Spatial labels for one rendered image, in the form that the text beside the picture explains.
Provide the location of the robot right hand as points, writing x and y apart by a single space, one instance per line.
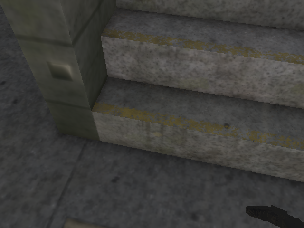
274 215

